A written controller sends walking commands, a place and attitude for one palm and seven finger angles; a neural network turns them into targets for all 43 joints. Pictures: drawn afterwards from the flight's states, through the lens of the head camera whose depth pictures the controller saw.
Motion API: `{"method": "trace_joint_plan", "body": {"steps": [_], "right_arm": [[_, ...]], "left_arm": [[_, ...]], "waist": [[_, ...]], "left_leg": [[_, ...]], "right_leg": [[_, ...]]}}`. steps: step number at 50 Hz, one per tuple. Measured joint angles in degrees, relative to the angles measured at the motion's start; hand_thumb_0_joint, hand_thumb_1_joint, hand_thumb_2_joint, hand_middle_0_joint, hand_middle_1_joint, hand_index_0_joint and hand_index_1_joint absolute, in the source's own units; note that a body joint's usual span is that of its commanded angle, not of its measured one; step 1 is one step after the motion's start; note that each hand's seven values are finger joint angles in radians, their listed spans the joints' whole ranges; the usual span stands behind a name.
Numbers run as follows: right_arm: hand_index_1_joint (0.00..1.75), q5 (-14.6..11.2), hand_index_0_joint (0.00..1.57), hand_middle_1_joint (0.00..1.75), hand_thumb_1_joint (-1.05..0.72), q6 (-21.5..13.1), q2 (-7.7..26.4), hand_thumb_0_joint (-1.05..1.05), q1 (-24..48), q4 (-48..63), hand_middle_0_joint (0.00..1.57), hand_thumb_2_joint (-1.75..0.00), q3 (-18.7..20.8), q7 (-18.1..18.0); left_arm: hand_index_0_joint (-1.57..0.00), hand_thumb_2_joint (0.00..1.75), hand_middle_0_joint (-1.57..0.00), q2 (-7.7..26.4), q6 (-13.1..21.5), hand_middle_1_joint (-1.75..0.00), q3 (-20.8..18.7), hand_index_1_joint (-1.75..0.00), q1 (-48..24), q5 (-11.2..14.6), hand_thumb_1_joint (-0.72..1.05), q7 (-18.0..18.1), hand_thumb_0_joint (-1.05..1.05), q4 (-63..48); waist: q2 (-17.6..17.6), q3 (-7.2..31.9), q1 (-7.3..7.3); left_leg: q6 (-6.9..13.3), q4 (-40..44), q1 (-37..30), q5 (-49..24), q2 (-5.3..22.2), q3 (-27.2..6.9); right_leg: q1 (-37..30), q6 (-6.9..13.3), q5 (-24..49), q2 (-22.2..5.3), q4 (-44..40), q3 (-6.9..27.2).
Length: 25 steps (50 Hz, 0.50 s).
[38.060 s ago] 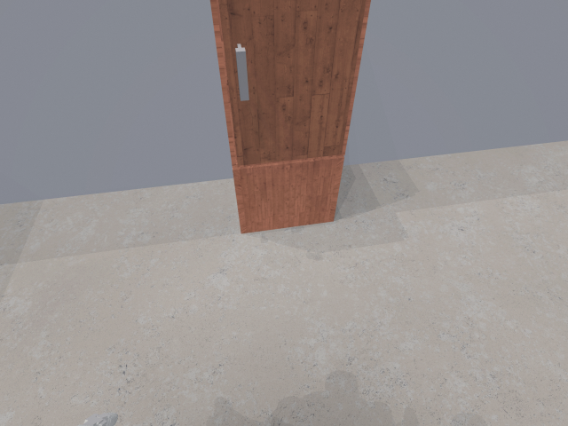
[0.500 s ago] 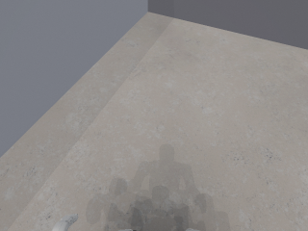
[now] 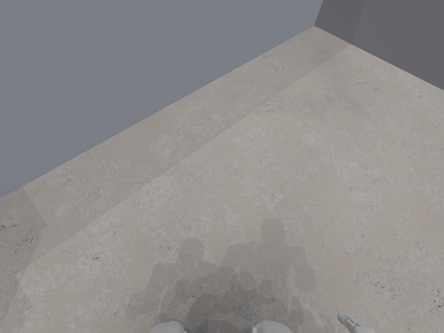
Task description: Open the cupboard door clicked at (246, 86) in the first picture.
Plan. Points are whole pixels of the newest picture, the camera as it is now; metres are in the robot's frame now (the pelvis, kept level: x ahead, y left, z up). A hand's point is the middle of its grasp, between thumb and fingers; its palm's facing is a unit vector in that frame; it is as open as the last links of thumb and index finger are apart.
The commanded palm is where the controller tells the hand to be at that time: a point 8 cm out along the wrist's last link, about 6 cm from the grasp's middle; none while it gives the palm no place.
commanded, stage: turn to face it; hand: left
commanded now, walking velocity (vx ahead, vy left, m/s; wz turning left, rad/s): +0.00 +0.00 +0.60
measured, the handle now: out of the picture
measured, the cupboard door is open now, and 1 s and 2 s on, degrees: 43 43 43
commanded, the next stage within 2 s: none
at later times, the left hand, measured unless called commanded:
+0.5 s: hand out of the picture +0.03 +0.14 -0.14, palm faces +0.31 -0.92 -0.24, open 7.4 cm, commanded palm none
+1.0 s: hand out of the picture +0.00 +0.19 -0.14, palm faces +0.56 -0.78 -0.27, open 7.4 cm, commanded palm none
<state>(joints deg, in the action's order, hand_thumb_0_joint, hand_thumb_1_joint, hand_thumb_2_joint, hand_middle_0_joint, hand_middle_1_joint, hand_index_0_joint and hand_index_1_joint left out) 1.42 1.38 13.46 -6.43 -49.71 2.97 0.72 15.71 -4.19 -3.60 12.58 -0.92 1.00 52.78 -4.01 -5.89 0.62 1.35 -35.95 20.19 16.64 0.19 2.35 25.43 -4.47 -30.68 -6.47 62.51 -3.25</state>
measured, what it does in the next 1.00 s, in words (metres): steps on the spot, turning left: right foot, then left foot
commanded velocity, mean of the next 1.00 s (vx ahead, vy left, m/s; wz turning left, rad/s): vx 0.00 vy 0.00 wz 0.60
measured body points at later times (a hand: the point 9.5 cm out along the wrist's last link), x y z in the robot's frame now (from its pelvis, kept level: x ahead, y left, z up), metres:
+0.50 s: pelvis +0.02 -0.06 +0.02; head +0.07 -0.05 +0.46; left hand +0.01 +0.19 -0.12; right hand +0.18 -0.29 -0.13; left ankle -0.03 +0.07 -0.67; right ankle +0.04 -0.17 -0.72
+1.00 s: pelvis +0.03 -0.06 +0.01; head +0.06 -0.03 +0.46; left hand -0.03 +0.23 -0.12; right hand +0.22 -0.24 -0.13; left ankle -0.03 +0.05 -0.72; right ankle +0.11 -0.19 -0.70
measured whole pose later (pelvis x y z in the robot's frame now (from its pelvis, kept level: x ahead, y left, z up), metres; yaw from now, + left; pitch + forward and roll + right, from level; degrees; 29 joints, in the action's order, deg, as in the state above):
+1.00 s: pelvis +0.03 -0.06 +0.01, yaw +35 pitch +1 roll -1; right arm 1.7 2.6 12.4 -11.8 -52.9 3.2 0.2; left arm 15.0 -3.0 -3.6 6.9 -0.6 0.5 48.8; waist 0.1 -4.5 -1.1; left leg -0.2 -28.8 17.2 12.8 -1.5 -6.6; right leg 22.2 -4.6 -23.0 -2.4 43.7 0.1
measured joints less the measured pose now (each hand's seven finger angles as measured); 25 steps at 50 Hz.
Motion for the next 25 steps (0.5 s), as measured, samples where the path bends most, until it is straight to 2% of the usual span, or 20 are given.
{"method": "trace_joint_plan", "body": {"steps": [2, 4, 8, 11, 12, 13, 15, 17, 19, 21, 25], "right_arm": [[0.30, 0.12, 0.20, 0.30, -0.90, 0.22, -0.36, 0.00, -0.70, -0.21, 0.20, -0.89, -0.23, -0.40], [0.30, 0.20, 0.20, 0.30, -0.90, 0.55, -0.46, 0.00, -1.31, -0.65, 0.20, -0.89, -0.34, -0.51], [0.30, 0.38, 0.20, 0.30, -0.90, 1.24, -0.39, 0.00, -2.31, -1.29, 0.20, -0.89, -0.06, -0.29], [0.30, 0.27, 0.20, 0.30, -0.90, 1.88, -0.23, 0.00, -2.98, -1.43, 0.20, -0.89, 0.45, -0.15], [0.30, 0.04, 0.20, 0.30, -0.90, 2.07, -0.22, 0.00, -3.45, -1.29, 0.20, -0.89, 0.67, -0.09], [0.30, -0.18, 0.20, 0.30, -0.90, 2.28, 0.12, 0.00, -3.27, -1.55, 0.20, -0.89, 1.08, -0.08], [0.30, -0.20, 0.20, 0.30, -0.90, 2.82, 1.10, 0.00, -2.96, -2.09, 0.20, -0.89, 1.79, 0.10], [0.30, -0.05, 0.20, 0.30, -0.90, 3.16, 1.71, 0.00, -2.92, -2.58, 0.20, -0.89, 2.22, 0.48], [0.30, -0.08, 0.20, 0.30, -0.91, 3.36, 1.69, 0.00, -2.90, -2.92, 0.20, -0.89, 2.34, 0.83], [0.30, -0.21, 0.20, 0.30, -0.91, 3.41, 1.33, 0.00, -2.93, -3.04, 0.20, -0.89, 2.19, 1.02], [0.30, -0.48, 0.20, 0.30, -0.91, 3.40, 0.75, 0.00, -2.21, -3.31, 0.20, -0.89, 1.70, 1.11]], "left_arm": [[-0.20, 0.90, -0.20, 0.36, -0.07, -0.30, -0.40, -0.30, -1.14, -0.07, 0.91, -0.23, 0.01, -0.49], [-0.19, 0.90, -0.20, 0.36, 0.25, -0.30, -0.53, -0.30, -2.05, -0.07, 0.91, -0.55, 0.01, -1.41], [-0.19, 0.90, -0.20, -0.16, 0.92, -0.30, -0.30, -0.30, -3.10, 0.02, 0.91, -0.75, 0.01, -3.06], [-0.19, 0.90, -0.20, -0.59, 1.79, -0.30, -0.05, -0.30, -3.04, 0.14, 0.91, -0.76, 0.01, -3.99], [-0.19, 0.90, -0.20, -0.50, 2.33, -0.30, 0.08, -0.30, -2.56, 0.04, 0.91, -0.74, 0.01, -4.53], [-0.19, 0.90, -0.20, -0.99, 2.86, -0.30, 0.12, -0.30, -2.54, -0.26, 0.91, -0.52, 0.01, -4.51], [-0.19, 0.90, -0.20, -2.38, 3.09, -0.30, 0.87, -0.30, -2.37, -0.45, 0.91, -0.22, 0.00, -4.33], [-0.20, 0.90, -0.20, -3.55, 2.98, -0.30, 1.38, -0.30, -1.45, -0.39, 0.91, -0.07, 0.00, -4.19], [-0.20, 0.90, -0.20, -4.23, 2.79, -0.30, 1.66, -0.30, -0.56, -0.31, 0.91, 0.06, 0.00, -3.82], [-0.20, 0.90, -0.20, -4.64, 2.90, -0.30, 1.85, -0.30, 0.04, -0.31, 0.91, 0.12, 0.01, -3.46], [-0.20, 0.90, -0.20, -5.12, 3.51, -0.30, 2.15, -0.30, 0.62, -0.49, 0.90, 0.01, 0.01, -3.07]], "waist": [[0.73, 0.17, 0.03], [1.66, 0.28, 0.14], [3.63, 0.72, -0.24], [4.82, 1.22, -0.70], [4.54, 1.79, -0.68], [5.05, 1.58, -0.45], [6.22, 0.81, -0.84], [6.40, 0.74, -1.08], [5.68, 0.87, -1.41], [4.53, 0.89, -1.67], [2.62, 0.20, -1.00]], "left_leg": [[-0.82, 2.21, -0.70, -1.53, 0.06, -1.77], [-1.09, 4.02, -1.26, -2.79, 0.08, -3.39], [-2.10, 5.19, -1.30, -3.79, 0.00, -6.36], [-3.38, 3.44, -0.11, -3.10, -0.36, -8.54], [-3.63, 1.84, 0.94, -2.32, -1.04, -8.96], [-3.68, -1.79, 2.40, 1.82, -1.28, -9.14], [-3.33, -13.94, 6.22, 9.05, -1.91, -7.90], [-3.63, -24.64, 9.16, 9.21, -1.74, -5.40], [-4.35, -29.46, 10.07, 7.64, -0.82, -3.13], [-5.07, -28.09, 9.10, 7.25, 0.11, -1.48], [-5.53, -17.14, 4.53, 8.95, 1.12, 0.74]], "right_leg": [[2.01, -0.13, 2.82, 0.81, 0.82, 1.23], [2.55, -0.19, 4.70, 1.33, -1.88, 2.10], [0.13, 0.03, 5.86, 2.62, -12.12, 2.77], [-4.58, 0.44, 9.38, 4.10, -22.74, 2.11], [-6.70, 1.02, 11.21, 3.96, -27.96, 2.13], [-6.54, 2.07, 13.24, 4.06, -28.05, 1.83], [-7.00, 3.91, 13.21, 3.46, -26.78, 0.07], [-8.58, 4.56, 13.25, 2.52, -28.40, -1.38], [-10.18, 4.66, 13.99, 1.67, -30.79, -2.64], [-11.49, 4.71, 14.69, 0.82, -32.80, -4.03], [-12.71, 4.44, 14.60, -0.68, -33.71, -6.79]]}}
